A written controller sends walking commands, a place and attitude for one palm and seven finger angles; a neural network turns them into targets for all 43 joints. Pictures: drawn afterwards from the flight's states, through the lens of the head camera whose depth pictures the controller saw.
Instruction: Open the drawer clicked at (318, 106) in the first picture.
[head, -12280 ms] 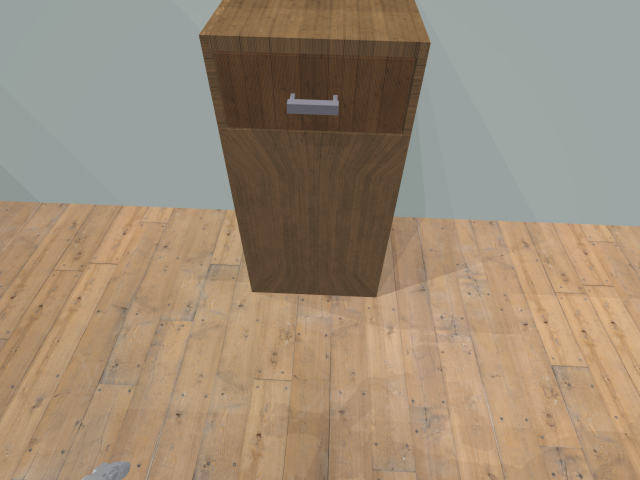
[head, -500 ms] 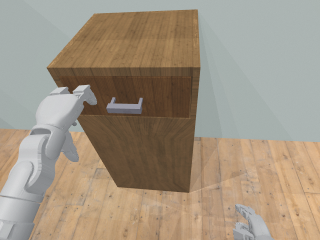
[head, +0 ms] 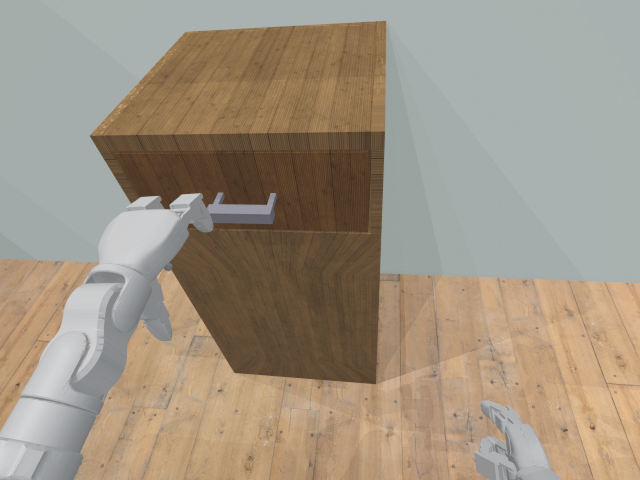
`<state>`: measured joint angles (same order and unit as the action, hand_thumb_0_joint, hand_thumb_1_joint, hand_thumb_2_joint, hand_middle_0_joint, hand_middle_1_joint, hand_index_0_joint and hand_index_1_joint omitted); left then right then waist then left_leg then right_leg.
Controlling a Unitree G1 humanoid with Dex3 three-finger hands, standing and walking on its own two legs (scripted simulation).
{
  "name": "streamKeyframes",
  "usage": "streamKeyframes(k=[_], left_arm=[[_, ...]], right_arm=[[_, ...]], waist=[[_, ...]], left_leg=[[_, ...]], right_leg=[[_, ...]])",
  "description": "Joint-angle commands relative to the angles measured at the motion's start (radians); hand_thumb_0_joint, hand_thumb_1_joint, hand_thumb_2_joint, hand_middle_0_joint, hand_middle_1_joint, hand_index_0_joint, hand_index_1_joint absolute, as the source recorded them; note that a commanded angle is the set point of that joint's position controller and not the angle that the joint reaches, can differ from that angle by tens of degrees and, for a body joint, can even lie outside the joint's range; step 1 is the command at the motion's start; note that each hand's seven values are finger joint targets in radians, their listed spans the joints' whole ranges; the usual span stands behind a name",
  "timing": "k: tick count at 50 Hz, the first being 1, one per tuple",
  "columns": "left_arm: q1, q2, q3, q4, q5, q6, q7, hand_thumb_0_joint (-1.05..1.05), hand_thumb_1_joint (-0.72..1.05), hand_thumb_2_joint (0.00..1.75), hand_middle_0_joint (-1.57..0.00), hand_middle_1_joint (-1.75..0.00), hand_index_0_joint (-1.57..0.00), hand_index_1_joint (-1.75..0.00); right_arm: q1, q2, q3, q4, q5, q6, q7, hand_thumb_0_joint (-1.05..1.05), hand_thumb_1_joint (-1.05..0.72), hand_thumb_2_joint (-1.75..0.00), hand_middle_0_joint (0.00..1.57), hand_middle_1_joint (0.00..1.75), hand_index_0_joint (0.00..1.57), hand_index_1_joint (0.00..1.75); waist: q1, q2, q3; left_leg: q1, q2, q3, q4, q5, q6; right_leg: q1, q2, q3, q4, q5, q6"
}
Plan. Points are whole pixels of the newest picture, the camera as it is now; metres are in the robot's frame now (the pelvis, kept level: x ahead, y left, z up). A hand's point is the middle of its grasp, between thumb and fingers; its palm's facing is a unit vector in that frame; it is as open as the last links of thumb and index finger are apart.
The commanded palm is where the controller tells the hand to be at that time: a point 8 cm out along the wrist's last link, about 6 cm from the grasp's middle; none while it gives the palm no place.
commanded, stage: move the hooked fingers above the handle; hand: left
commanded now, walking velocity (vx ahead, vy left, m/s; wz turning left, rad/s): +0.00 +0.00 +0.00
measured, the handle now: (243, 205) +0.52 +0.21 +0.03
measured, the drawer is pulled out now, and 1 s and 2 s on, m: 0.00 0.00 0.00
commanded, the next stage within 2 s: none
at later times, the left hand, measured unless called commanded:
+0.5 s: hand (212, 237) +0.38 +0.20 +0.11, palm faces -0.03 -0.07 -1.00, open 13.8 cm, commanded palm +0.36 +0.22 +0.18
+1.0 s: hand (234, 216) +0.43 +0.18 +0.10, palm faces +0.02 -0.07 -1.00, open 13.8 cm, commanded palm +0.42 +0.22 +0.16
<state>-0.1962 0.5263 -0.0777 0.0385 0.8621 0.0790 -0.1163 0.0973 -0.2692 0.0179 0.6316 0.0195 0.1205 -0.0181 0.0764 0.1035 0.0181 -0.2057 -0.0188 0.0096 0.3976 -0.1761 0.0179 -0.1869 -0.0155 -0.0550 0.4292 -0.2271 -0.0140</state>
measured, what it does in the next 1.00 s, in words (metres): stands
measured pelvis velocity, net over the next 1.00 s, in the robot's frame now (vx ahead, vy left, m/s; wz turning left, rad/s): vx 0.04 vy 0.00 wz -0.02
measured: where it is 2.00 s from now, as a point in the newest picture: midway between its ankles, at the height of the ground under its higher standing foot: outside the picture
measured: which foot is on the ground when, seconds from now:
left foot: down 0.00-1.00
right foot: down 0.00-1.00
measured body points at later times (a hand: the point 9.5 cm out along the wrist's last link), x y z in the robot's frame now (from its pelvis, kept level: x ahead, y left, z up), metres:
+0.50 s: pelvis +0.03 +0.00 +0.00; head +0.05 -0.04 +0.45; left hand +0.38 +0.20 +0.16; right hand +0.18 -0.25 -0.13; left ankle +0.02 +0.11 -0.74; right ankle +0.00 -0.11 -0.74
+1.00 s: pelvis +0.04 +0.00 -0.01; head +0.07 -0.03 +0.44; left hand +0.42 +0.19 +0.15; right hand +0.19 -0.24 -0.13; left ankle +0.02 +0.11 -0.74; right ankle +0.00 -0.11 -0.74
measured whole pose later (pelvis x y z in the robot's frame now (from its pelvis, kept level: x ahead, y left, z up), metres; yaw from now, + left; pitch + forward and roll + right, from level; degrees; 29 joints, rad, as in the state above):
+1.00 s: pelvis +0.04 +0.00 -0.01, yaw -1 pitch +5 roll +1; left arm -0.47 0.44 -0.16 0.34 0.93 0.00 0.02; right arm 0.15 -0.25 -0.01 0.64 0.03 0.16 -0.03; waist 0.04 0.07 -0.04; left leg -0.32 -0.02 0.03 0.49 -0.27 0.02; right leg -0.30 -0.02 -0.03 0.52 -0.31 -0.01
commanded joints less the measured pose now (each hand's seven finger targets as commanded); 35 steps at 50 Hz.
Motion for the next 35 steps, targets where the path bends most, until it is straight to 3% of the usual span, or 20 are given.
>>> streamKeyframes(k=[1, 3, 6, 9, 11, 15, 16, 18, 20, 23, 26, 28, 30, 32, 35], left_arm=[[-0.429, 0.319, 0.227, -0.25, 0.016, -0.108, 0.077, 0.0, -0.5, 0.3, -0.3, -1.2, -0.3, -1.2], [-0.444, 0.262, 0.201, -0.181, 0.009, -0.123, 0.11, 0.0, -0.5, 0.3, -0.3, -1.2, -0.3, -1.2], [-0.45, 0.264, 0.231, -0.042, 0.014, -0.093, 0.153, 0.0, -0.5, 0.3, -0.3, -1.2, -0.3, -1.2], [-0.465, 0.232, 0.184, -0.002, 0.034, -0.044, 0.167, 0.0, -0.5, 0.3, -0.3, -1.2, -0.3, -1.2], [-0.455, 0.185, 0.129, 0.024, 0.047, -0.007, 0.147, 0.0, -0.5, 0.3, -0.3, -1.2, -0.3, -1.2], [-0.448, 0.17, 0.073, 0.005, 0.043, 0.012, 0.084, 0.0, -0.5, 0.3, -0.3, -1.2, -0.3, -1.2], [-0.458, 0.179, 0.081, 0.014, 0.04, 0.004, 0.069, 0.0, -0.5, 0.3, -0.3, -1.2, -0.3, -1.2], [-0.481, 0.203, 0.098, -0.028, 0.029, -0.033, 0.056, 0.0, -0.5, 0.3, -0.3, -1.2, -0.3, -1.2], [-0.5, 0.223, 0.122, -0.089, 0.03, -0.079, 0.064, 0.0, -0.5, 0.3, -0.3, -1.2, -0.3, -1.2], [-0.507, 0.263, 0.192, -0.097, 0.026, -0.126, 0.115, 0.0, -0.5, 0.3, -0.3, -1.2, -0.3, -1.2], [-0.474, 0.288, 0.255, -0.046, 0.025, -0.12, 0.171, 0.0, -0.5, 0.3, -0.3, -1.2, -0.3, -1.2], [-0.492, 0.232, 0.211, 0.011, 0.032, -0.09, 0.197, 0.0, -0.5, 0.3, -0.3, -1.2, -0.3, -1.2], [-0.478, 0.2, 0.171, 0.041, 0.052, -0.047, 0.205, 0.0, -0.5, 0.3, -0.3, -1.2, -0.3, -1.2], [-0.5, 0.163, 0.112, 0.053, 0.063, -0.004, 0.192, 0.0, -0.5, 0.3, -0.3, -1.2, -0.3, -1.2], [-0.533, 0.153, 0.06, 0.07, 0.072, 0.032, 0.149, 0.0, -0.5, 0.3, -0.3, -1.2, -0.3, -1.2]], right_arm=[[-0.118, -0.096, -0.036, -0.143, -0.004, -0.063, -0.027, 0.0, -0.9, -0.9, 0.2, 0.3, 0.2, 0.3], [-0.106, -0.08, -0.034, -0.128, 0.0, -0.065, -0.028, 0.0, -0.9, -0.9, 0.2, 0.3, 0.2, 0.3], [-0.093, -0.088, -0.04, -0.107, 0.011, -0.055, -0.02, 0.0, -0.9, -0.9, 0.2, 0.3, 0.2, 0.3], [-0.091, -0.094, -0.041, -0.109, 0.011, -0.043, -0.01, 0.0, -0.9, -0.9, 0.2, 0.3, 0.2, 0.3], [-0.103, -0.1, -0.043, -0.123, 0.016, -0.034, -0.004, 0.0, -0.9, -0.9, 0.2, 0.3, 0.2, 0.3], [-0.098, -0.109, -0.047, -0.148, 0.015, -0.021, -0.011, 0.0, -0.9, -0.9, 0.2, 0.3, 0.2, 0.3], [-0.088, -0.112, -0.047, -0.15, 0.015, -0.022, -0.013, 0.0, -0.9, -0.9, 0.2, 0.3, 0.2, 0.3], [-0.073, -0.112, -0.05, -0.153, 0.011, -0.026, -0.019, 0.0, -0.9, -0.9, 0.2, 0.3, 0.2, 0.3], [-0.065, -0.106, -0.055, -0.157, 0.007, -0.029, -0.023, 0.0, -0.9, -0.9, 0.2, 0.3, 0.2, 0.3], [-0.032, -0.1, -0.063, -0.136, 0.004, -0.036, -0.023, 0.0, -0.9, -0.9, 0.2, 0.3, 0.2, 0.3], [-0.013, -0.103, -0.07, -0.12, 0.007, -0.032, -0.011, 0.0, -0.9, -0.9, 0.2, 0.3, 0.2, 0.3], [-0.01, -0.097, -0.072, -0.108, 0.011, -0.029, -0.005, 0.0, -0.9, -0.9, 0.2, 0.3, 0.2, 0.3], [-0.018, -0.103, -0.072, -0.109, 0.014, -0.019, 0.003, 0.0, -0.9, -0.9, 0.2, 0.3, 0.2, 0.3], [-0.019, -0.109, -0.073, -0.114, 0.017, -0.014, 0.007, 0.0, -0.9, -0.9, 0.2, 0.3, 0.2, 0.3], [-0.021, -0.116, -0.071, -0.125, 0.018, 0.001, -0.001, 0.0, -0.9, -0.9, 0.2, 0.3, 0.2, 0.3]], waist=[[0.0, -0.062, -0.289], [-0.002, -0.062, -0.252], [0.002, -0.053, -0.21], [0.002, -0.071, -0.259], [-0.006, -0.088, -0.276], [-0.019, -0.129, -0.299], [-0.025, -0.157, -0.3], [-0.022, -0.152, -0.316], [-0.015, -0.104, -0.35], [-0.008, -0.072, -0.364], [0.009, -0.064, -0.355], [-0.003, -0.096, -0.325], [-0.005, -0.082, -0.336], [-0.021, -0.093, -0.354], [-0.041, -0.126, -0.375]], left_leg=[[0.083, -0.028, -0.003, -0.029, 0.115, 0.024], [0.065, -0.03, 0.0, -0.03, 0.13, 0.018], [0.034, -0.024, 0.011, -0.032, 0.125, 0.007], [0.024, -0.022, 0.021, -0.028, 0.155, 0.006], [0.024, -0.023, 0.024, -0.025, 0.158, 0.007], [0.028, -0.028, 0.028, -0.01, 0.171, 0.024], [0.022, -0.028, 0.023, -0.008, 0.163, 0.025], [0.032, -0.03, 0.019, 0.0, 0.186, 0.032], [0.053, -0.036, 0.015, 0.014, 0.228, 0.034], [0.063, -0.031, 0.008, 0.032, 0.3, 0.029], [0.036, -0.03, 0.011, 0.037, 0.331, 0.018], [0.027, -0.022, 0.019, 0.039, 0.323, 0.016], [0.021, -0.02, 0.023, 0.04, 0.33, 0.011], [0.036, -0.016, 0.025, 0.043, 0.323, 0.013], [0.04, -0.021, 0.02, 0.051, 0.31, 0.023]], right_leg=[[0.089, 0.02, 0.045, -0.074, 0.087, -0.01], [0.069, 0.018, 0.034, -0.07, 0.102, -0.013], [0.047, 0.024, 0.031, -0.076, 0.088, -0.016], [0.074, 0.015, 0.03, -0.056, 0.132, -0.016], [0.08, 0.016, 0.035, -0.052, 0.148, -0.014], [0.098, 0.01, 0.044, -0.039, 0.212, -0.007], [0.097, 0.013, 0.044, -0.041, 0.204, -0.006], [0.102, 0.012, 0.046, -0.029, 0.243, -0.005], [0.106, 0.016, 0.045, -0.011, 0.283, -0.009], [0.094, 0.024, 0.037, 0.009, 0.327, -0.017], [0.093, 0.029, 0.031, 0.019, 0.337, -0.02], [0.06, 0.027, 0.024, 0.022, 0.329, -0.019], [0.051, 0.029, 0.021, 0.03, 0.323, -0.021], [0.046, 0.027, 0.022, 0.029, 0.313, -0.019], [0.051, 0.027, 0.027, 0.032, 0.327, -0.016]])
